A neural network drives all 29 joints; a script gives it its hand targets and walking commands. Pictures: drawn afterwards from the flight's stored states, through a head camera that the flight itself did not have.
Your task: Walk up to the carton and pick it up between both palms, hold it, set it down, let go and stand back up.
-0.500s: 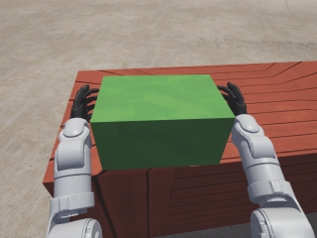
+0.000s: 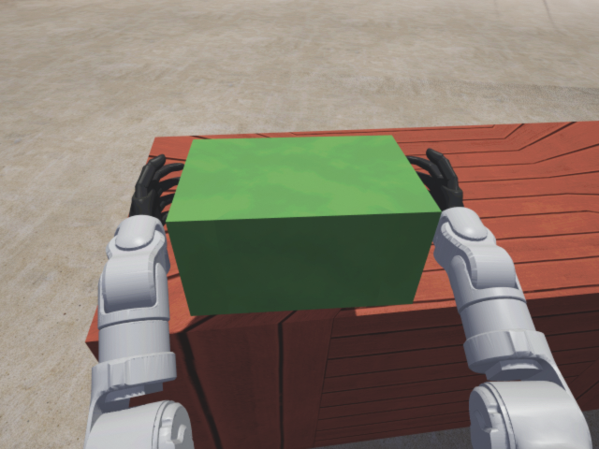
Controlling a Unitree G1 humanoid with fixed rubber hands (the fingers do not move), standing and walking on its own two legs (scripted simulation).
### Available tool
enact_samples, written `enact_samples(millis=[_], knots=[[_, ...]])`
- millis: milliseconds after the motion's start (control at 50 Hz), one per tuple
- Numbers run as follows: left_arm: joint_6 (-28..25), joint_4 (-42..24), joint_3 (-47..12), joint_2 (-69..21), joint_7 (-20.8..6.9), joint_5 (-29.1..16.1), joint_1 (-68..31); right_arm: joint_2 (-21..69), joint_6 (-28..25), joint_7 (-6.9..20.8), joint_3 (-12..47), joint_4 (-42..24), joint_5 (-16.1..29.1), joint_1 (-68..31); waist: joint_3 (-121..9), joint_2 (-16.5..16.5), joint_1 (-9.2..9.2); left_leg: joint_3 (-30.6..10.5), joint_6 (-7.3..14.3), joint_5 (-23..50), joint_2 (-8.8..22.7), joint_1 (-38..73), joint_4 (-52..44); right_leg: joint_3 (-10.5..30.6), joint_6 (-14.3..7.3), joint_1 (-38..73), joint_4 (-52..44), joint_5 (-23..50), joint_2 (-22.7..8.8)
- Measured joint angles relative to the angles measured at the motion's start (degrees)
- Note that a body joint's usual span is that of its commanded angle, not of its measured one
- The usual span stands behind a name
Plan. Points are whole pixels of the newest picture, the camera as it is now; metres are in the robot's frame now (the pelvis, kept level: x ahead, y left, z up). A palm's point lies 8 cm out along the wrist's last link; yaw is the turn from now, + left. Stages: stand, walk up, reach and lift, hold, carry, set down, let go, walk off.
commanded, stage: hold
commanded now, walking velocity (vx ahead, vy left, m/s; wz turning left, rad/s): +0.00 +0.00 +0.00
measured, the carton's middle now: (298, 218) +0.37 +0.00 +0.15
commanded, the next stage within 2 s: none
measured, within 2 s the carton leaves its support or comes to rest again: neither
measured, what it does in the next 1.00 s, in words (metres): stands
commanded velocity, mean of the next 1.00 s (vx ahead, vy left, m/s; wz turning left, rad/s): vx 0.00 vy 0.00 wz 0.00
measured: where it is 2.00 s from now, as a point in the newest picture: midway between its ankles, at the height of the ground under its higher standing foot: outside the picture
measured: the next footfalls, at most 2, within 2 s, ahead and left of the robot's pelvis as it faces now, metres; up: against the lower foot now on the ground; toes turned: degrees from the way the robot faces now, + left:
none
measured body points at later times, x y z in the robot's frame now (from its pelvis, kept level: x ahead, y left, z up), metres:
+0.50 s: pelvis +0.01 +0.00 +0.00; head -0.04 +0.02 +0.45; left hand +0.37 +0.19 +0.18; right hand +0.37 -0.19 +0.18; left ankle +0.01 +0.12 -0.75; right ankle +0.03 -0.13 -0.75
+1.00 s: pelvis +0.00 +0.00 +0.00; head -0.05 +0.02 +0.45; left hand +0.37 +0.19 +0.18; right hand +0.37 -0.19 +0.19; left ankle +0.01 +0.12 -0.75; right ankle +0.03 -0.13 -0.75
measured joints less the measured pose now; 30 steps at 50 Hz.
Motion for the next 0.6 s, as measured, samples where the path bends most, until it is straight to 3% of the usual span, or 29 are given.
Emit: enact_samples(millis=[600], knots=[[1.53, -3.79, -0.61, -0.08, -0.04, -0.38, 2.00, -0.68, 1.69, -1.12, 1.55, -3.85, 2.09, 1.69, 0.16, 0.21, -0.38, -0.09, -0.01, -0.85, 0.17, 0.43, 0.55, 0.31, 0.01, 0.75, -0.09, -0.54, 0.32]])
